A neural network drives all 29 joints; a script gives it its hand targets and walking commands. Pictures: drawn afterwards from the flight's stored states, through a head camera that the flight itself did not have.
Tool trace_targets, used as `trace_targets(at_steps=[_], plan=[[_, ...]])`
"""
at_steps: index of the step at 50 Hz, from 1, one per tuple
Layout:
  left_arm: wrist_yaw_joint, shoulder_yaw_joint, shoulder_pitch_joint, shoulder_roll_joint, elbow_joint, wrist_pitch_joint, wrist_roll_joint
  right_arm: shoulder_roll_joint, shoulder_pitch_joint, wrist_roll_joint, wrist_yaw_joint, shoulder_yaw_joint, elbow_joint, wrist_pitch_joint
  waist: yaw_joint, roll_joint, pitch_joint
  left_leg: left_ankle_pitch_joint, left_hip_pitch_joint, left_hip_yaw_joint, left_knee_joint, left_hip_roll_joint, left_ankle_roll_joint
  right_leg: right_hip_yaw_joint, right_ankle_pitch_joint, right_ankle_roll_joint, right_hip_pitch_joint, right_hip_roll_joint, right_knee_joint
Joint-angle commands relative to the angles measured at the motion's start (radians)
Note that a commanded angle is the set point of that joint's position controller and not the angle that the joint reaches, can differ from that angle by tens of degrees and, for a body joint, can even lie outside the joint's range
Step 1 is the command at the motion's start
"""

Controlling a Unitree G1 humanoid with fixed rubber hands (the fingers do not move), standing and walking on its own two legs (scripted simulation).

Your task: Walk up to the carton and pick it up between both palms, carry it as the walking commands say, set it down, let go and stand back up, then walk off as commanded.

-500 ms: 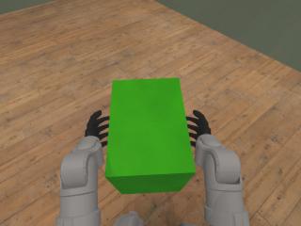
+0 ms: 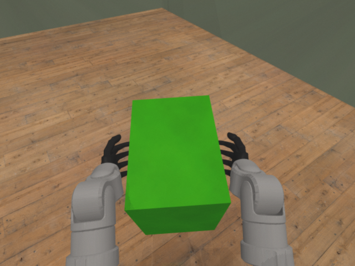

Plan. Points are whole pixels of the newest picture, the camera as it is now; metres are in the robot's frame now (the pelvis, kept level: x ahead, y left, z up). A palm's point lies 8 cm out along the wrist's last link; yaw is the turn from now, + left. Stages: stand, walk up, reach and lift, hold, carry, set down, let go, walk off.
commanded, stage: carry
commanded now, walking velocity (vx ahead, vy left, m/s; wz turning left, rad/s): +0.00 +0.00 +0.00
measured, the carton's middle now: (175, 168) +0.33 +0.00 +0.04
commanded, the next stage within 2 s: none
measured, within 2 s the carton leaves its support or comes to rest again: neither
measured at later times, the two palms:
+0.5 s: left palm (112, 182) +0.28 +0.14 +0.07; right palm (237, 179) +0.28 -0.12 +0.08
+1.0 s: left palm (114, 184) +0.28 +0.14 +0.06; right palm (235, 181) +0.28 -0.13 +0.06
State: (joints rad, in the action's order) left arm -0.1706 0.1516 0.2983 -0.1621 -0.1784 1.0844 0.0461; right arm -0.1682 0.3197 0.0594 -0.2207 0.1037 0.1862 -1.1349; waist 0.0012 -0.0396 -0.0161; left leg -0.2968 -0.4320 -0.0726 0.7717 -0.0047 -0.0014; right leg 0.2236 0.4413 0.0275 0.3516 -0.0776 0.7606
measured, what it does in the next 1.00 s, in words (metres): stands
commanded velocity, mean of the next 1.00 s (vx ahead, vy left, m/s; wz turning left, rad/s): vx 0.00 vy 0.00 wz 0.00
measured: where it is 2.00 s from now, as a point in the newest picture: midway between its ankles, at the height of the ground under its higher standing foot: outside the picture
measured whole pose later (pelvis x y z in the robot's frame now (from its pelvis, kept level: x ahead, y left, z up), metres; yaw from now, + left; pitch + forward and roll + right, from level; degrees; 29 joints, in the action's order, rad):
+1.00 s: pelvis -0.01 +0.00 +0.00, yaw +0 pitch -3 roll -2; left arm -0.18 0.16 0.30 -0.16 0.12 0.85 0.06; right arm -0.16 0.29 0.07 -0.19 0.16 -0.08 -0.88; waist 0.00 -0.03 -0.02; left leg -0.27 -0.43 -0.07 0.75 -0.01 0.01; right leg 0.22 0.30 0.02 0.35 -0.08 0.71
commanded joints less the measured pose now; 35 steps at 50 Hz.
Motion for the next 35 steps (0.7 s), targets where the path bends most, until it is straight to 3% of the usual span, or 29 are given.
trace_targets(at_steps=[1, 2, 3, 4, 5, 6, 8, 9, 11, 12, 14, 15, 17, 18, 19, 20, 21, 22, 23, 24, 25, 26, 27, 29, 30, 31, 32, 34, 35], plan=[[0.095, -0.543, 0.470, -0.884, 0.018, -0.031, -0.209, -0.822, 0.469, -0.201, 0.141, -0.431, -0.013, 0.087, 0.010, -0.141, 0.439, 0.267, 0.046, -0.190, -0.313, 0.134, 0.076, -0.115, -0.014, 0.002, -0.254, 0.014, -0.217], [0.095, -0.531, 0.463, -0.890, 0.005, -0.042, -0.210, -0.836, 0.482, -0.204, 0.139, -0.446, 0.012, 0.098, 0.008, -0.046, 0.420, 0.178, -0.027, -0.134, -0.278, 0.099, 0.041, -0.171, 0.028, 0.020, -0.298, -0.039, -0.296], [0.102, -0.444, 0.471, -0.823, 0.181, -0.070, -0.133, -0.776, 0.477, -0.135, 0.152, -0.379, -0.146, 0.123, 0.011, 0.078, 0.390, 0.048, -0.106, -0.038, -0.188, 0.024, 0.015, -0.314, 0.067, 0.073, -0.283, -0.176, -0.375], [0.094, -0.590, 0.553, -0.971, -0.113, -0.073, -0.254, -0.922, 0.556, -0.261, 0.149, -0.529, 0.139, 0.123, -0.003, 0.232, 0.350, -0.039, -0.062, 0.011, -0.101, 0.006, 0.018, -0.338, 0.108, 0.107, -0.185, -0.242, -0.432], [0.089, -0.562, 0.506, -0.957, -0.049, -0.056, -0.235, -0.895, 0.524, -0.239, 0.141, -0.501, 0.099, 0.106, -0.007, 0.220, 0.330, -0.072, -0.013, 0.047, -0.047, -0.005, 0.027, -0.300, 0.200, 0.109, -0.077, -0.246, -0.427], [0.094, -0.531, 0.483, -0.934, 0.023, -0.048, -0.210, -0.875, 0.520, -0.220, 0.144, -0.466, 0.038, 0.106, -0.007, 0.153, 0.334, -0.084, 0.024, 0.059, -0.016, -0.004, 0.029, -0.279, 0.276, 0.115, -0.027, -0.256, -0.420], [0.089, -0.525, 0.480, -0.897, 0.019, -0.051, -0.196, -0.865, 0.456, -0.210, 0.153, -0.445, -0.010, 0.108, -0.019, 0.059, 0.319, -0.051, 0.055, 0.053, -0.110, -0.013, 0.044, -0.189, 0.297, 0.051, 0.016, -0.185, -0.353], [0.082, -0.539, 0.505, -0.913, -0.015, -0.053, -0.211, -0.887, 0.499, -0.236, 0.152, -0.472, 0.034, 0.113, -0.020, 0.001, 0.320, -0.088, 0.073, -0.015, -0.236, 0.024, 0.061, -0.130, 0.269, 0.021, 0.009, -0.133, -0.276], [0.081, -0.515, 0.486, -0.887, 0.038, -0.063, -0.181, -0.827, 0.471, -0.196, 0.150, -0.412, -0.016, 0.132, -0.008, -0.240, 0.344, -0.223, 0.012, -0.286, -0.519, 0.152, 0.090, -0.052, 0.130, -0.014, -0.060, 0.044, -0.032], [0.086, -0.511, 0.465, -0.882, 0.058, -0.071, -0.177, -0.822, 0.488, -0.197, 0.150, -0.418, -0.019, 0.136, -0.002, -0.247, 0.354, -0.140, 0.028, -0.343, -0.520, 0.198, 0.113, -0.091, 0.067, -0.009, -0.056, 0.050, 0.024], [0.085, -0.521, 0.514, -0.893, 0.023, -0.096, -0.195, -0.824, 0.562, -0.222, 0.154, -0.448, 0.024, 0.155, 0.001, -0.172, 0.402, -0.035, 0.035, -0.277, -0.466, 0.190, 0.106, -0.078, 0.050, -0.004, -0.126, 0.057, -0.007], [0.086, -0.487, 0.501, -0.839, 0.084, -0.105, -0.163, -0.781, 0.480, -0.173, 0.153, -0.387, -0.105, 0.157, 0.005, -0.162, 0.384, 0.000, -0.007, -0.225, -0.442, 0.167, 0.087, -0.083, 0.021, 0.010, -0.169, 0.045, -0.074], [0.084, -0.529, 0.502, -0.888, -0.011, -0.115, -0.207, -0.832, 0.500, -0.219, 0.145, -0.453, 0.020, 0.172, 0.003, -0.106, 0.392, 0.012, -0.008, -0.183, -0.389, 0.122, 0.073, -0.084, 0.003, 0.011, -0.219, 0.052, -0.211], [0.097, -0.384, 0.440, -0.773, 0.263, -0.134, -0.096, -0.711, 0.489, -0.114, 0.150, -0.338, -0.219, 0.188, 0.011, -0.018, 0.378, 0.036, -0.091, -0.137, -0.299, 0.089, 0.047, -0.195, 0.004, 0.038, -0.253, -0.050, -0.289], [0.097, -0.359, 0.412, -0.752, 0.282, -0.166, -0.083, -0.724, 0.501, -0.126, 0.150, -0.373, -0.219, 0.218, 0.007, 0.210, 0.379, 0.041, -0.124, -0.047, -0.190, 0.033, 0.019, -0.315, 0.015, 0.056, -0.265, -0.172, -0.390], [0.091, -0.488, 0.502, -0.888, 0.049, -0.178, -0.187, -0.826, 0.551, -0.213, 0.145, -0.472, 0.021, 0.228, -0.004, 0.243, 0.376, 0.004, -0.061, 0.020, -0.081, 0.014, 0.017, -0.330, 0.012, 0.092, -0.183, -0.229, -0.423], [0.083, -0.492, 0.572, -0.872, 0.001, -0.171, -0.201, -0.800, 0.539, -0.205, 0.141, -0.436, -0.021, 0.213, -0.006, 0.232, 0.365, -0.048, -0.043, 0.054, 0.007, -0.015, 0.017, -0.330, 0.101, 0.127, -0.108, -0.260, -0.434], [0.082, -0.459, 0.527, -0.844, 0.110, -0.163, -0.154, -0.783, 0.515, -0.174, 0.147, -0.391, -0.122, 0.209, -0.006, 0.133, 0.340, -0.026, 0.020, 0.077, 0.007, 0.004, 0.017, -0.292, 0.173, 0.131, -0.043, -0.258, -0.432], [0.087, -0.395, 0.477, -0.787, 0.240, -0.179, -0.101, -0.747, 0.465, -0.125, 0.150, -0.346, -0.233, 0.228, -0.013, 0.127, 0.349, -0.004, 0.057, 0.055, -0.063, 0.016, 0.036, -0.226, 0.171, 0.094, -0.036, -0.224, -0.391], [0.086, -0.450, 0.511, -0.837, 0.129, -0.191, -0.147, -0.777, 0.502, -0.170, 0.150, -0.395, -0.100, 0.247, -0.019, 0.075, 0.373, 0.046, 0.069, 0.042, -0.160, 0.017, 0.051, -0.163, 0.127, 0.053, -0.064, -0.173, -0.331], [0.076, -0.539, 0.537, -0.909, -0.074, -0.179, -0.220, -0.855, 0.566, -0.257, 0.141, -0.510, 0.111, 0.231, -0.021, 0.091, 0.363, 0.167, 0.075, -0.013, -0.245, 0.050, 0.062, -0.151, 0.049, 0.028, -0.086, -0.134, -0.291], [0.070, -0.530, 0.486, -0.895, -0.024, -0.171, -0.212, -0.820, 0.502, -0.237, 0.136, -0.478, 0.072, 0.224, -0.010, -0.039, 0.418, 0.185, 0.094, -0.091, -0.335, 0.079, 0.072, -0.081, 0.041, -0.004, -0.112, -0.056, -0.180], [0.074, -0.418, 0.487, -0.783, 0.161, -0.179, -0.122, -0.722, 0.522, -0.160, 0.142, -0.366, -0.146, 0.233, -0.001, -0.135, 0.406, 0.179, 0.069, -0.166, -0.363, 0.113, 0.087, -0.098, 0.024, -0.012, -0.128, -0.028, -0.139], [0.067, -0.545, 0.541, -0.879, -0.080, -0.173, -0.225, -0.821, 0.539, -0.251, 0.136, -0.478, 0.066, 0.226, 0.002, -0.084, 0.396, 0.153, 0.016, -0.179, -0.361, 0.115, 0.085, -0.118, 0.001, -0.004, -0.174, -0.015, -0.163], [0.076, -0.363, 0.457, -0.725, 0.271, -0.190, -0.085, -0.683, 0.494, -0.129, 0.144, -0.334, -0.274, 0.241, 0.005, -0.042, 0.404, 0.124, -0.002, -0.168, -0.345, 0.112, 0.085, -0.138, 0.002, 0.005, -0.220, -0.038, -0.193], [0.077, -0.488, 0.508, -0.835, 0.052, -0.197, -0.175, -0.772, 0.525, -0.207, 0.145, -0.440, -0.037, 0.249, 0.003, -0.017, 0.383, 0.124, -0.012, -0.145, -0.337, 0.099, 0.069, -0.154, -0.017, 0.010, -0.194, -0.049, -0.208], [0.081, -0.355, 0.520, -0.713, 0.298, -0.223, -0.079, -0.653, 0.514, -0.108, 0.154, -0.305, -0.310, 0.271, 0.001, -0.003, 0.418, 0.109, 0.010, -0.109, -0.299, 0.083, 0.059, -0.177, -0.002, 0.017, -0.210, -0.075, -0.253], [0.080, -0.465, 0.543, -0.802, 0.055, -0.254, -0.168, -0.734, 0.537, -0.202, 0.150, -0.424, -0.049, 0.303, -0.007, 0.056, 0.405, 0.152, -0.001, -0.039, -0.241, 0.046, 0.045, -0.205, -0.019, 0.028, -0.206, -0.129, -0.301], [0.083, -0.387, 0.508, -0.743, 0.256, -0.260, -0.107, -0.659, 0.537, -0.141, 0.148, -0.357, -0.203, 0.316, -0.011, 0.088, 0.412, 0.176, 0.026, -0.025, -0.229, 0.043, 0.048, -0.209, -0.041, 0.034, -0.211, -0.144, -0.310]])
